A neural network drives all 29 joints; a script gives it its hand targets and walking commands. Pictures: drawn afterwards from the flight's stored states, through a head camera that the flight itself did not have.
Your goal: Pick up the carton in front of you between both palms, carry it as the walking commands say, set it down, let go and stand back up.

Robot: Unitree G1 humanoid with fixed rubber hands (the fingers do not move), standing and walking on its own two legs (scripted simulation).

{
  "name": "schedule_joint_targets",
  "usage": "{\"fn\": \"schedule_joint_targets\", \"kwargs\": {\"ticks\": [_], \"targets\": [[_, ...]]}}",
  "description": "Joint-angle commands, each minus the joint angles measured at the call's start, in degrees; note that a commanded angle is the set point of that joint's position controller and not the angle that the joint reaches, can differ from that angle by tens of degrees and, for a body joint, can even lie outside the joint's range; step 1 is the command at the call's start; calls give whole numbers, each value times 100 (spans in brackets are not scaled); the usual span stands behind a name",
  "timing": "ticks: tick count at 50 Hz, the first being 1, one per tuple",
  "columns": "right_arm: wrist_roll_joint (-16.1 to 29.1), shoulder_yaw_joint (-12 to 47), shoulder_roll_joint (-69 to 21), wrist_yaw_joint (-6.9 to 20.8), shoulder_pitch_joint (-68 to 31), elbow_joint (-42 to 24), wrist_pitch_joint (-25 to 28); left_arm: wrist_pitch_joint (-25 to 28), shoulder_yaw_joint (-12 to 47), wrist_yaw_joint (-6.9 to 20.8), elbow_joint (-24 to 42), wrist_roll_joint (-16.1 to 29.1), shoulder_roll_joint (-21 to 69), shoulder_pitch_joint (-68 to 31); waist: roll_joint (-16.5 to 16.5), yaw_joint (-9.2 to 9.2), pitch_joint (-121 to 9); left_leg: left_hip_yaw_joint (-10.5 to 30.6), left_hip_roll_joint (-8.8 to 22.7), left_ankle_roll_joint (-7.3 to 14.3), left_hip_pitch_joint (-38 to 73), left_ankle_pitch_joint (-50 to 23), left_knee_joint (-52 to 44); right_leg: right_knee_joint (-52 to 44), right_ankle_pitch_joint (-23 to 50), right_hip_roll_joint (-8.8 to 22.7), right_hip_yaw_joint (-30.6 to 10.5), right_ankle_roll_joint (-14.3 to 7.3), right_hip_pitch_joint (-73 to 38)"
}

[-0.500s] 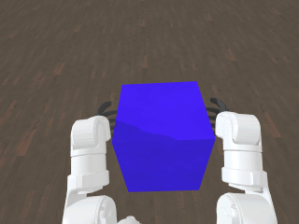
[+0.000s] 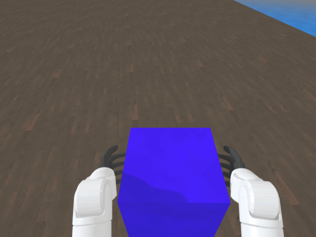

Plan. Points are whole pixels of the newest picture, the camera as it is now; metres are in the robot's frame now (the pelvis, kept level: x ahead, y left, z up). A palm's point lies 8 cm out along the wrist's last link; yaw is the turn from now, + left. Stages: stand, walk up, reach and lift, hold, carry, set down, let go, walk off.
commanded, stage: carry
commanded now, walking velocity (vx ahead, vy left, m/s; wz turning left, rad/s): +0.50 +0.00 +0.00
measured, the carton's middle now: (170, 187) +0.27 +0.00 +0.00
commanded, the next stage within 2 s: hold in 1.86 s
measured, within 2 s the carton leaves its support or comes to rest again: neither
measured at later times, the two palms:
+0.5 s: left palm (127, 113) +0.48 +0.13 +0.08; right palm (218, 109) +0.50 -0.17 +0.08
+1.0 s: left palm (127, 106) +0.54 +0.14 +0.06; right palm (211, 104) +0.55 -0.16 +0.06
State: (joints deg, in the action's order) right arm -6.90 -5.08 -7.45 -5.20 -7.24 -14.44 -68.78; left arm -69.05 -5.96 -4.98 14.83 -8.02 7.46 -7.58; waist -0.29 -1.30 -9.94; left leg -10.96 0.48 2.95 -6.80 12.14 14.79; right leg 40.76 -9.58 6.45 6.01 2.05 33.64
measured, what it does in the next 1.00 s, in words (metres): walks ahead: right foot, then left foot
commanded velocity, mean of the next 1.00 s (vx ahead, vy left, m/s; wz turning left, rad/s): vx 0.00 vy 0.00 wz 0.00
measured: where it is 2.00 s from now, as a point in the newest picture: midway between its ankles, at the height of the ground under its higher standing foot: outside the picture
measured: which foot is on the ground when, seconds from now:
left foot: down 0.00-0.20, up 0.22-0.42, down 0.44-1.00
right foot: up 0.00-0.16, down 0.18-1.00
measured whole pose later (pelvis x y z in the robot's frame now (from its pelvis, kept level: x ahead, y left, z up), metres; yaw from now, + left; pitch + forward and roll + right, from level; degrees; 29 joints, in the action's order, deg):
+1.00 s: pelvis +0.29 -0.02 -0.02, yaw +2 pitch +3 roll +0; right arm -8.2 -5.9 -7.5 -4.2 -8.3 -12.7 -68.0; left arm -68.1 -6.1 -3.9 12.7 -8.2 7.6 -8.7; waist 0.1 0.1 -9.4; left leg -9.5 3.4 0.3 -14.6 20.1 31.9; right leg 32.5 -18.8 4.6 11.5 -0.3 16.2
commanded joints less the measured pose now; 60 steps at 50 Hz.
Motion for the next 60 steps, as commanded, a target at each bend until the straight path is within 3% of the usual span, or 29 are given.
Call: {"fn": "schedule_joint_targets", "kwargs": {"ticks": [1,6,8,9,10,11,12,13,14,15,16,19,21,23,24,26,29,33,42,51,60], "targets": [[2501,3986,-5292,1587,-2900,-528,33,24,4123,1455,463,2446,5323,-2832,711,40,-405,841,1340,421,496,-464,-816,-585,631,-52,266,19,87],[2334,3837,-4869,1490,-2774,-446,-150,-189,3986,1434,450,2458,4879,-2823,833,19,-172,282,1179,126,644,-2763,223,-1293,1053,-359,642,-147,-675],[2292,3779,-4730,1467,-2794,-386,-221,-250,3900,1442,312,2438,4756,-2745,633,135,-463,-136,842,-217,140,-3338,1482,-1903,1576,-652,1000,-151,-2198],[2273,3742,-4632,1460,-2816,-344,-244,-277,3839,1451,271,2414,4719,-2783,463,168,-778,-119,741,-490,-482,-2390,2184,-1876,2532,-45,404,-202,-3205],[2369,3841,-4723,1450,-3063,-371,-307,-276,3758,1456,171,2375,4640,-2848,-652,230,-1554,78,384,-655,-1601,-377,3636,-1427,4509,1355,-1306,-924,-4748],[2436,3864,-4863,1464,-3045,-362,-342,-230,3720,1456,-21,2420,4746,-2687,-1497,278,-1961,373,-109,-685,-2334,1847,4563,-1724,4797,1771,-2167,-1554,-5159],[2474,3913,-5049,1488,-3059,-310,-299,-180,3723,1466,34,2444,4962,-2629,-1221,242,-1894,818,32,-609,-2437,2137,4936,-1980,4297,1758,-2005,-1538,-4786],[2505,3947,-5263,1514,-3150,-327,-234,-126,3764,1486,123,2473,5232,-2716,-930,229,-1884,1013,229,-479,-2358,2071,4776,-2104,3700,1636,-1670,-1405,-4404],[2522,3985,-5430,1525,-3271,-407,-170,-74,3812,1512,230,2510,5462,-2880,-658,188,-1727,1080,467,-405,-2115,1953,4071,-2224,3191,1476,-1251,-1138,-3875],[2532,4019,-5529,1515,-3345,-508,-111,-29,3855,1539,330,2566,5621,-2983,-591,166,-1572,995,505,-392,-1745,1875,3141,-2403,2534,1253,-841,-892,-3359],[2510,4069,-5594,1487,-3368,-592,-60,8,3899,1567,436,2617,5719,-3098,-685,163,-1529,735,319,-404,-1412,1773,2633,-2508,2125,1081,-575,-815,-3082],[2382,4145,-5638,1393,-3161,-860,31,61,3947,1568,620,2591,5612,-2850,-866,197,-1753,450,258,-404,-912,1010,1816,-2543,1252,1025,-356,-866,-3005],[2321,4112,-5503,1369,-2942,-956,39,67,4006,1568,765,2611,5467,-2783,-691,156,-1728,306,349,-411,-410,-27,1117,-2363,743,876,-94,-757,-2672],[2291,4058,-5337,1385,-2847,-1000,-24,45,4026,1564,764,2560,5308,-2706,-449,147,-1542,459,696,-427,138,-766,655,-2162,9,674,51,-515,-2107],[2256,4006,-5278,1395,-2828,-911,-60,2,4029,1567,758,2539,5216,-2741,-107,156,-1368,829,1044,-400,-65,-847,638,-1976,-151,485,210,-343,-2109],[2205,3905,-5132,1441,-2747,-594,-143,-114,4034,1560,599,2509,5095,-2790,328,162,-1018,853,1138,-310,-393,-1296,905,-1766,495,394,77,-208,-2214],[2163,3764,-5022,1498,-2530,-126,-203,-218,3965,1542,291,2414,4954,-2679,296,153,-995,824,1086,-282,-428,-2457,1155,-1268,1726,403,67,-184,-2376],[2234,3762,-5101,1521,-2768,-30,-188,-210,3926,1526,109,2397,5065,-2830,258,154,-1081,756,1031,-303,-322,-3280,1400,-1042,2218,340,108,-160,-2367],[2378,3918,-5301,1496,-2976,-423,-114,-109,3988,1492,319,2450,5301,-2882,84,146,-1339,693,952,-264,-242,-2857,1580,-896,2190,356,65,-212,-2509],[2058,3959,-5303,1573,-2799,12,344,343,4009,1567,-108,2165,5289,-2717,61,142,-1056,699,938,-239,-339,-2166,1433,-1069,1716,377,-2,-229,-2378],[1617,3579,-4986,1571,-2692,481,1084,1091,3641,1580,-607,1706,4992,-2607,36,142,-779,758,925,-212,-497,-1115,1115,-1414,925,386,-75,-267,-2290]]}}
